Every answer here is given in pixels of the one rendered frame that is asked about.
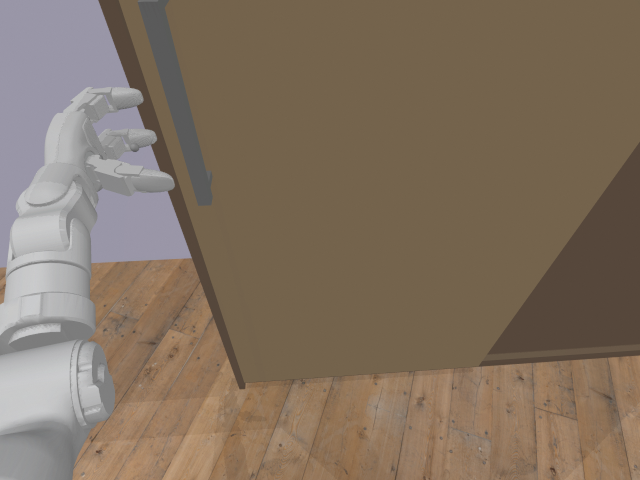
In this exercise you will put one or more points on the left robot upper arm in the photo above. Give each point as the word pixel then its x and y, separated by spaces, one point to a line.
pixel 50 399

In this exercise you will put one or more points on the wardrobe door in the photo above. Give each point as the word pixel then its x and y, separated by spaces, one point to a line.
pixel 590 295
pixel 392 178

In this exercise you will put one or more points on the robot left hand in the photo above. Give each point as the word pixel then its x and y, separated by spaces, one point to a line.
pixel 71 139

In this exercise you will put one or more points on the handle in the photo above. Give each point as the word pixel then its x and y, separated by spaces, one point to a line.
pixel 160 38

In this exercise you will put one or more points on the left robot forearm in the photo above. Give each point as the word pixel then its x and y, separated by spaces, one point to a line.
pixel 47 293

